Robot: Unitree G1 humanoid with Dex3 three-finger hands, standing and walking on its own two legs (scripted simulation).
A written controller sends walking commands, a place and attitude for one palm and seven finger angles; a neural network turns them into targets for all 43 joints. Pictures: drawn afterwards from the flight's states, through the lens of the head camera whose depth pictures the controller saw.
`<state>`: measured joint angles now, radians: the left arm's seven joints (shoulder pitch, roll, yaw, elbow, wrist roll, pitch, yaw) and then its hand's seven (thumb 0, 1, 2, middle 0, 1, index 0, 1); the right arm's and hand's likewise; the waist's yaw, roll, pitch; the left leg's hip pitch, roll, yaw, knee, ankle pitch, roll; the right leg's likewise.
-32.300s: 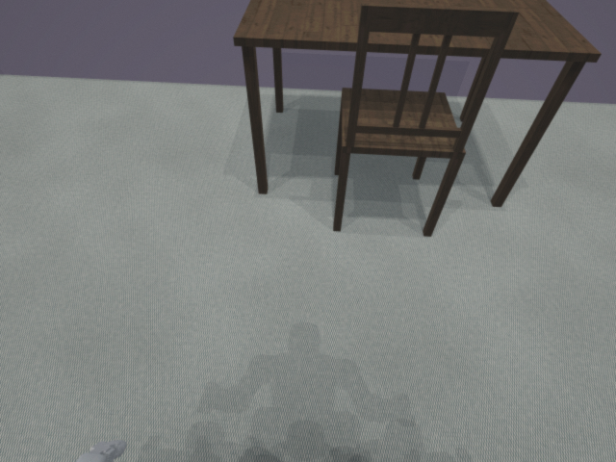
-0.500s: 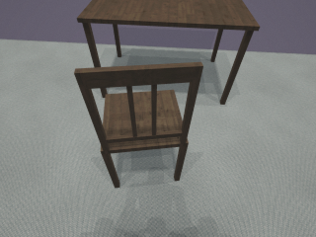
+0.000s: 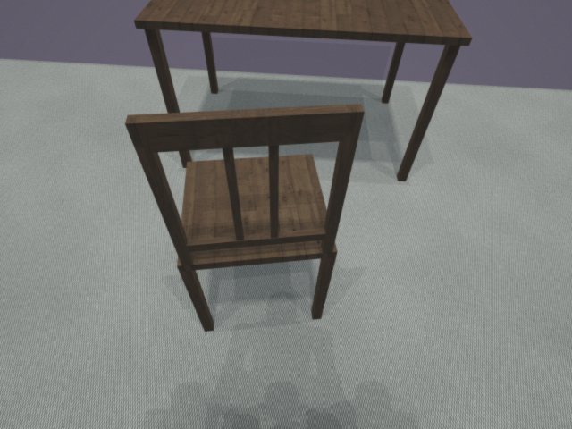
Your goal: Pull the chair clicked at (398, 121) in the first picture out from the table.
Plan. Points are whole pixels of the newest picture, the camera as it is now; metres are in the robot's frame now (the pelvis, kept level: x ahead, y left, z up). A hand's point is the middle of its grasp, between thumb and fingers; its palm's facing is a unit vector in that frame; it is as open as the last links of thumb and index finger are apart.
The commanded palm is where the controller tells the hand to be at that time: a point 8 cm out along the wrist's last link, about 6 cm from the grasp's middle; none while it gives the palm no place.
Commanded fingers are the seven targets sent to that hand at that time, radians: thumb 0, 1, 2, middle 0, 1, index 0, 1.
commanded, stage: look to check the result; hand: left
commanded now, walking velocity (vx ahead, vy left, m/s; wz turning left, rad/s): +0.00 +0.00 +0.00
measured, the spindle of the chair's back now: (234, 198) +0.57 +0.15 -0.08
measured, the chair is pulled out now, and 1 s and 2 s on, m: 0.60 0.60 0.60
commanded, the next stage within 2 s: stand and wait in 0.48 s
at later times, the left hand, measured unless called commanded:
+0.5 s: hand out of the picture +0.00 +0.16 -0.17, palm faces +0.04 -0.98 -0.17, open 7.3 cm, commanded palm none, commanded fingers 0.00 0.90 0.90 -0.20 -0.30 -0.20 -0.30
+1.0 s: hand out of the picture -0.01 +0.15 -0.18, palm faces +0.05 -0.99 -0.17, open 7.4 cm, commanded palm none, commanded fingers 0.00 0.90 0.90 -0.20 -0.30 -0.20 -0.30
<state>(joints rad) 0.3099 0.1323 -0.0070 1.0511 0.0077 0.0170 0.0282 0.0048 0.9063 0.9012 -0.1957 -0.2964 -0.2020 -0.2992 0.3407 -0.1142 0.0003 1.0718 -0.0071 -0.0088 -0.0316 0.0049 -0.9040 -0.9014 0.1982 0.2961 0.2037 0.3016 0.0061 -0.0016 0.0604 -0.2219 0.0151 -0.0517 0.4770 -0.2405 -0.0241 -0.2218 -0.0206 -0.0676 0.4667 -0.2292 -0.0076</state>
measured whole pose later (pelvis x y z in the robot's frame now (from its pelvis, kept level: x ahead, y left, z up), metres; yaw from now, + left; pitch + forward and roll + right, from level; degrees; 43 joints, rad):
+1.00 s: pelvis +0.00 -0.01 +0.00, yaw +0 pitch -1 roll +0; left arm 0.30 0.14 0.00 1.05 0.01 0.01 0.03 0.01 0.91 0.90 -0.20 -0.30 -0.20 -0.30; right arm 0.33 -0.11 0.00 1.08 -0.01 -0.01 -0.03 0.00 -0.90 -0.90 0.20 0.30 0.20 0.30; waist 0.01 0.00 0.07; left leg -0.22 0.03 -0.06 0.46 -0.23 -0.04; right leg -0.22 -0.01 -0.08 0.46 -0.23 -0.02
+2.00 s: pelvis +0.00 -0.01 +0.00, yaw +1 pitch -1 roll +0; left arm 0.31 0.13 0.00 1.05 0.01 0.01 0.03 0.01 0.91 0.90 -0.20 -0.30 -0.20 -0.30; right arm 0.34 -0.11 0.01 1.07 -0.01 -0.01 -0.04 0.00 -0.90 -0.90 0.20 0.30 0.20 0.30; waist 0.01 -0.01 0.07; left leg -0.22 0.02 -0.07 0.46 -0.23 -0.04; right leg -0.22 -0.01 -0.09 0.47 -0.23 -0.03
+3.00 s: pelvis +0.00 -0.02 +0.00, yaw +1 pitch -1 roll +0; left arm 0.31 0.13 0.00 1.04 0.01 0.01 0.03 0.01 0.91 0.90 -0.20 -0.30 -0.20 -0.30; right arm 0.33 -0.11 0.01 1.08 -0.01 -0.01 -0.04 0.00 -0.90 -0.90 0.20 0.30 0.20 0.30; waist 0.01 -0.01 0.07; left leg -0.22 0.03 -0.08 0.46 -0.23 -0.04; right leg -0.21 -0.01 -0.10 0.47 -0.24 -0.03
